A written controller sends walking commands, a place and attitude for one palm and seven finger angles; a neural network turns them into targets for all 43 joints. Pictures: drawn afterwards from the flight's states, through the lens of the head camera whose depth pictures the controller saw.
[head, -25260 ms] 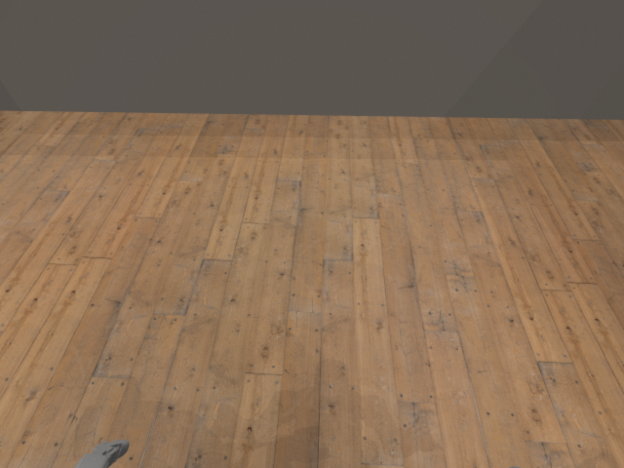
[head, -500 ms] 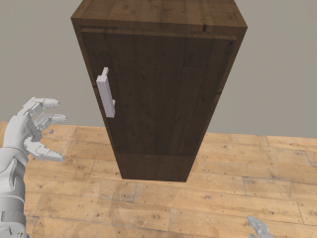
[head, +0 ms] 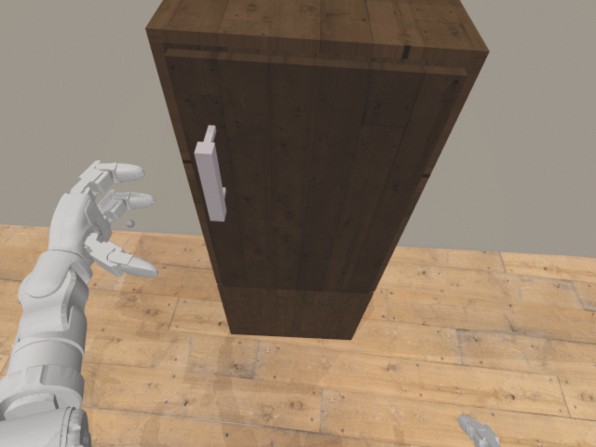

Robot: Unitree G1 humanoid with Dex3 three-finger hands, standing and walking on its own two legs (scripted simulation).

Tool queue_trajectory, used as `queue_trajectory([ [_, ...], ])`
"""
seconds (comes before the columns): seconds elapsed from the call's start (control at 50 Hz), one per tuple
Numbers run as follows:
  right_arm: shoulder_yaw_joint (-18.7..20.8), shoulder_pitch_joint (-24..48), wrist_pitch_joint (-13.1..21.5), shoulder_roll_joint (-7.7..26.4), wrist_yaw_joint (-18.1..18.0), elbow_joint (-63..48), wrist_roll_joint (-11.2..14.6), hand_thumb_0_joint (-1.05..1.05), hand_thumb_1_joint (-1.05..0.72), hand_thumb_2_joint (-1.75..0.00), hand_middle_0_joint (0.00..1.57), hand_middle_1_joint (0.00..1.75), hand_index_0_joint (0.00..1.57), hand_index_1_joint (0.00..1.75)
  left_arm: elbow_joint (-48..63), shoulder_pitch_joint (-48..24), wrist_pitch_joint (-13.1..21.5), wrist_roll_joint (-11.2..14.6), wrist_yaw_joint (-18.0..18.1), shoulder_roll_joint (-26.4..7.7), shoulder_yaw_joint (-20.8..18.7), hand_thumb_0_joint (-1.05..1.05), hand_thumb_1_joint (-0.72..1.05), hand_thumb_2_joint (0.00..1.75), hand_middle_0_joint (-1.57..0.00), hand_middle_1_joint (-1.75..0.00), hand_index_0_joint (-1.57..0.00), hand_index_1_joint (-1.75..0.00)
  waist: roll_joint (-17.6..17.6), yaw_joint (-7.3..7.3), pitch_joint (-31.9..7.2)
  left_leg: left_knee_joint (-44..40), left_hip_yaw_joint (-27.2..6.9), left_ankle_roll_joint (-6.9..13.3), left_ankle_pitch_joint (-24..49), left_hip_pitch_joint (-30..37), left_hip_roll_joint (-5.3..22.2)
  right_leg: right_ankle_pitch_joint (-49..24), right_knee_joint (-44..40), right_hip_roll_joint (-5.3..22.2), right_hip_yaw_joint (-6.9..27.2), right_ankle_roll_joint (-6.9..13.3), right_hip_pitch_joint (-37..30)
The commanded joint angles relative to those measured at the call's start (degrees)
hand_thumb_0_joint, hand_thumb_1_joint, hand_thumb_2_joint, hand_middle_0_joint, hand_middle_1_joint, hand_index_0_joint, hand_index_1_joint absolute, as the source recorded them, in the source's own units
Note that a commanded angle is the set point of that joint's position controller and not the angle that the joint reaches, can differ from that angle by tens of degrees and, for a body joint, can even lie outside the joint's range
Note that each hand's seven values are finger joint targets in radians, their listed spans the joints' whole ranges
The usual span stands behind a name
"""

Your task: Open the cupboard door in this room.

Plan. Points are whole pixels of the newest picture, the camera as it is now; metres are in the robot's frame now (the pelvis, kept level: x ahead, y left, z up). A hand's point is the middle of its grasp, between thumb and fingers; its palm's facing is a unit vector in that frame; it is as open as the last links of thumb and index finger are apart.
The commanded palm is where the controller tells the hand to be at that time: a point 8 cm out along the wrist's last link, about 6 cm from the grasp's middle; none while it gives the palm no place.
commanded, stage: move the hooked fingers beside the handle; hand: left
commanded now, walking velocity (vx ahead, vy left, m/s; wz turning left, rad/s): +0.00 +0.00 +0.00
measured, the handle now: (214, 175) +0.48 +0.14 +0.07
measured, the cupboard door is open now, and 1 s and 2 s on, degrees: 0 0 0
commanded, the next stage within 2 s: none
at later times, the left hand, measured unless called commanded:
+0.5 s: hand (156, 198) +0.43 +0.21 +0.07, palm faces +0.01 -1.00 -0.01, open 14.0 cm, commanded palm +0.41 +0.26 +0.08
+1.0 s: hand (148, 200) +0.42 +0.22 +0.08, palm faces +0.01 -1.00 -0.01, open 14.0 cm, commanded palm +0.40 +0.26 +0.08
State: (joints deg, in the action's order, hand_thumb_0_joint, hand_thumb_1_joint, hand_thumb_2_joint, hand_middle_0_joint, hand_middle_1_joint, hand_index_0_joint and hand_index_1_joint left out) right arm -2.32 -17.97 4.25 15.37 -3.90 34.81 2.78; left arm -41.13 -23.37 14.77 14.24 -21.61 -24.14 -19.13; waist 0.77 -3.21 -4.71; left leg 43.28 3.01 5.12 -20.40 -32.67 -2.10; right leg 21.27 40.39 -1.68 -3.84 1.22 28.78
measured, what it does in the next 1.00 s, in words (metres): stands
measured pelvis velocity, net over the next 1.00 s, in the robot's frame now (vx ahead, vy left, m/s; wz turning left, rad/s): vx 0.00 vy -0.02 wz -0.02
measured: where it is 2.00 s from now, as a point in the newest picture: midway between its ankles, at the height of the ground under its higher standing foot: outside the picture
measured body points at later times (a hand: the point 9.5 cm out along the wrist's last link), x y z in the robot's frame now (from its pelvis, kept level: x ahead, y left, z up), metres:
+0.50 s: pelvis -0.01 +0.00 -0.01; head +0.06 +0.01 +0.44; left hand +0.43 +0.27 +0.08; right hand +0.04 -0.27 -0.11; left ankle +0.01 +0.06 -0.71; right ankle -0.01 -0.11 -0.71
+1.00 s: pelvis +0.00 -0.02 -0.01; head +0.06 +0.00 +0.44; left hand +0.41 +0.27 +0.09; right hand +0.06 -0.28 -0.11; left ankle +0.01 +0.06 -0.71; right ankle -0.01 -0.11 -0.71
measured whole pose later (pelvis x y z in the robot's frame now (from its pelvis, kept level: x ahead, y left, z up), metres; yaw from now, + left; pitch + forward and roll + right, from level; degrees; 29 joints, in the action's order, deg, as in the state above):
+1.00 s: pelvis +0.00 -0.02 -0.01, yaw -1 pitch +12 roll -2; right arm -1.9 -20.6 -2.7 15.5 -3.1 35.1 3.0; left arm -53.7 -33.0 20.4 12.8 -21.2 -27.4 -21.4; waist 0.7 -4.8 -5.6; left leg 47.0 2.8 4.0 -22.0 -37.5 -0.2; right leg 22.2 43.2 -3.5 -4.0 2.5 33.5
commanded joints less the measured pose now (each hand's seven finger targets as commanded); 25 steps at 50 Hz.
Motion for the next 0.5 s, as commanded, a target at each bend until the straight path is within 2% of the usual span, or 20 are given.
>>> queue_trajectory([
  [0.0, 3.9, -2.2, 1.3, 9.9, -0.7, -5.3, 0.2, 0.0, -0.9, -0.9, 0.2, 0.3, 0.2, 0.3, 9.4, -22.1, 3.7, 0.7, 0.7, -14.4, -3.0, 0.0, -0.5, 0.3, -0.3, -1.2, -0.3, -1.2, 4.7, -0.63, -16.1, -5.5, -9.1, -5.1, 21.4, 19.2, 4.3, -12.2, -3.4, -0.2, 1.5, 0.7, 3.9],
  [0.02, 3.9, -2.5, 0.8, 10.1, -0.8, -4.9, 0.1, 0.0, -0.9, -0.9, 0.2, 0.3, 0.2, 0.3, 7.5, -22.9, 3.7, 0.5, 1.0, -15.2, -3.5, 0.0, -0.5, 0.3, -0.3, -1.2, -0.3, -1.2, 1.8, -0.87, -15.3, -5.5, -8.8, -4.6, 20.0, 17.6, 4.3, -12.1, -3.5, -0.1, 1.5, 0.7, 3.2],
  [0.06, 3.8, -2.6, 0.4, 10.1, -0.9, -4.9, 0.2, 0.0, -0.9, -0.9, 0.2, 0.3, 0.2, 0.3, 6.2, -24.8, 4.1, 0.3, 1.1, -15.5, -3.6, 0.0, -0.5, 0.3, -0.3, -1.2, -0.3, -1.2, 3.2, -0.92, -15.5, -5.6, -8.8, -4.7, 18.9, 17.2, 4.1, -11.7, -3.3, -0.2, 1.6, 0.7, 3.6],
  [0.12, 3.9, -3.0, 0.1, 9.9, -0.7, -4.5, 0.2, 0.0, -0.9, -0.9, 0.2, 0.3, 0.2, 0.3, 6.9, -29.5, 5.3, -0.4, 1.4, -12.5, 0.0, 0.0, -0.5, 0.3, -0.3, -1.2, -0.3, -1.2, 6.4, -1.78, -17.3, -5.2, -10.0, -5.4, 20.7, 21.0, 4.8, -10.4, -2.8, -0.1, 1.4, 0.8, 6.5],
  [0.14, 4.0, -3.3, 0.0, 10.1, -0.6, -4.3, 0.1, 0.0, -0.9, -0.9, 0.2, 0.3, 0.2, 0.3, 7.0, -30.6, 5.8, -0.7, 1.6, -13.5, -0.5, 0.0, -0.5, 0.3, -0.3, -1.2, -0.3, -1.2, 8.2, -1.51, -18.5, -5.1, -10.7, -5.9, 21.5, 22.2, 4.9, -10.0, -2.5, -0.2, 1.5, 0.9, 7.3],
  [0.16, 4.1, -3.4, -0.2, 10.1, -0.4, -4.1, 0.0, 0.0, -0.9, -0.9, 0.2, 0.3, 0.2, 0.3, 7.1, -31.1, 6.2, -0.8, 1.9, -13.2, -0.1, 0.0, -0.5, 0.3, -0.3, -1.2, -0.3, -1.2, 8.6, -1.69, -19.0, -5.1, -11.2, -6.2, 21.1, 23.2, 5.0, -9.5, -2.4, -0.2, 1.3, 0.9, 8.1],
  [0.2, 4.1, -3.8, -0.5, 10.1, -0.2, -3.7, -0.2, 0.0, -0.9, -0.9, 0.2, 0.3, 0.2, 0.3, 5.5, -31.2, 6.7, -0.8, 2.5, -12.7, -0.2, 0.0, -0.5, 0.3, -0.3, -1.2, -0.3, -1.2, 7.6, -1.45, -19.1, -5.2, -11.6, -6.5, 21.6, 23.2, 5.1, -9.5, -2.3, -0.3, 1.1, 1.0, 8.2],
  [0.22, 4.2, -4.2, -0.7, 10.3, -0.1, -3.6, -0.2, 0.0, -0.9, -0.9, 0.2, 0.3, 0.2, 0.3, 4.7, -30.6, 6.7, -0.8, 2.9, -12.9, -0.4, 0.0, -0.5, 0.3, -0.3, -1.2, -0.3, -1.2, 5.0, -1.45, -19.6, -4.9, -11.5, -6.2, 22.6, 22.5, 5.2, -10.2, -2.2, -0.3, 1.1, 0.9, 7.3],
  [0.24, 4.2, -4.3, -0.9, 10.3, -0.1, -3.5, -0.1, 0.0, -0.9, -0.9, 0.2, 0.3, 0.2, 0.3, 3.6, -31.1, 6.5, -0.6, 3.0, -12.2, -0.2, 0.0, -0.5, 0.3, -0.3, -1.2, -0.3, -1.2, 4.6, -1.8, -19.6, -4.9, -11.0, -6.1, 22.2, 22.2, 5.1, -10.4, -2.4, -0.4, 1.1, 0.7, 7.3],
  [0.26, 4.2, -4.6, -1.2, 10.5, -0.1, -3.2, -0.2, 0.0, -0.9, -0.9, 0.2, 0.3, 0.2, 0.3, 1.7, -30.1, 6.3, -0.5, 3.3, -14.0, -2.3, 0.0, -0.5, 0.3, -0.3, -1.2, -0.3, -1.2, 2.8, -1.07, -19.6, -4.8, -10.3, -5.7, 21.4, 20.4, 4.8, -11.1, -2.4, -0.4, 1.2, 0.8, 5.7],
  [0.3, 3.9, -4.7, -1.8, 10.6, -0.2, -3.1, -0.1, 0.0, -0.9, -0.9, 0.2, 0.3, 0.2, 0.3, -1.7, -31.1, 5.8, -0.9, 3.6, -15.6, -3.2, 0.0, -0.5, 0.3, -0.3, -1.2, -0.3, -1.2, 1.5, -1.38, -17.3, -4.8, -9.0, -4.9, 17.9, 16.0, 4.2, -11.2, -2.3, -0.3, 1.5, 0.7, 4.6],
  [0.32, 3.8, -4.9, -2.1, 10.6, -0.3, -2.9, -0.1, 0.0, -0.9, -0.9, 0.2, 0.3, 0.2, 0.3, -2.5, -33.1, 6.0, -1.5, 3.6, -16.0, -2.8, 0.0, -0.5, 0.3, -0.3, -1.2, -0.3, -1.2, 1.9, -1.84, -16.5, -4.5, -8.4, -4.4, 17.1, 14.9, 4.0, -11.3, -2.3, -0.1, 1.8, 0.7, 4.7],
  [0.34, 3.7, -5.1, -2.3, 10.6, -0.2, -3.0, -0.2, 0.0, -0.9, -0.9, 0.2, 0.3, 0.2, 0.3, -4.1, -33.4, 6.2, -1.9, 3.8, -16.8, -3.5, 0.0, -0.5, 0.3, -0.3, -1.2, -0.3, -1.2, 1.6, -1.7, -15.7, -4.6, -8.4, -4.3, 15.6, 13.6, 3.8, -10.5, -2.2, -0.2, 1.8, 0.7, 4.8],
  [0.38, 3.7, -5.2, -2.5, 10.5, -0.2, -3.2, -0.3, 0.0, -0.9, -0.9, 0.2, 0.3, 0.2, 0.3, -3.6, -35.5, 7.3, -2.5, 3.9, -18.1, -3.9, 0.0, -0.5, 0.3, -0.3, -1.2, -0.3, -1.2, 4.0, -1.7, -16.7, -4.1, -8.0, -4.2, 15.4, 13.7, 3.7, -10.6, -1.9, -0.2, 2.2, 0.7, 5.0],
  [0.4, 3.6, -5.4, -2.5, 10.4, -0.2, -3.4, -0.3, 0.0, -0.9, -0.9, 0.2, 0.3, 0.2, 0.3, -3.7, -35.7, 7.9, -2.6, 3.8, -17.6, -3.5, 0.0, -0.5, 0.3, -0.3, -1.2, -0.3, -1.2, 5.2, -1.81, -17.4, -3.8, -7.9, -4.2, 15.9, 14.5, 3.7, -10.7, -1.7, -0.2, 2.3, 0.8, 5.5],
  [0.42, 3.6, -5.7, -2.7, 10.5, -0.2, -3.1, -0.4, 0.0, -0.9, -0.9, 0.2, 0.3, 0.2, 0.3, -3.7, -37.1, 8.6, -2.5, 3.8, -18.0, -3.6, 0.0, -0.5, 0.3, -0.3, -1.2, -0.3, -1.2, 3.8, -2.27, -18.0, -3.4, -8.0, -4.0, 16.4, 14.3, 3.9, -11.3, -1.5, -0.3, 2.3, 0.7, 5.3],
  [0.44, 3.7, -5.9, -2.8, 10.5, -0.2, -2.9, -0.5, 0.0, -0.9, -0.9, 0.2, 0.3, 0.2, 0.3, -3.1, -39.5, 9.4, -2.7, 3.6, -18.4, -3.5, 0.0, -0.5, 0.3, -0.3, -1.2, -0.3, -1.2, 4.8, -2.74, -19.3, -2.9, -7.9, -4.0, 16.7, 15.0, 3.9, -11.6, -1.4, -0.5, 2.6, 0.6, 5.5],
  [0.46, 3.7, -6.1, -2.9, 10.3, -0.1, -2.9, -0.5, 0.0, -0.9, -0.9, 0.2, 0.3, 0.2, 0.3, -3.2, -39.8, 9.9, -2.7, 3.3, -17.4, -2.7, 0.0, -0.5, 0.3, -0.3, -1.2, -0.3, -1.2, 6.7, -2.74, -20.2, -2.6, -8.2, -4.2, 17.4, 16.1, 3.9, -11.5, -1.1, -0.5, 2.5, 0.8, 6.3],
  [0.48, 3.8, -6.4, -2.9, 10.5, -0.1, -2.5, -0.6, 0.0, -0.9, -0.9, 0.2, 0.3, 0.2, 0.3, -3.1, -40.6, 10.4, -2.4, 3.2, -18.2, -3.7, 0.0, -0.5, 0.3, -0.3, -1.2, -0.3, -1.2, 6.5, -2.73, -21.1, -2.4, -8.5, -4.4, 17.5, 16.7, 4.0, -11.4, -0.9, -0.6, 2.4, 0.8, 6.5],
])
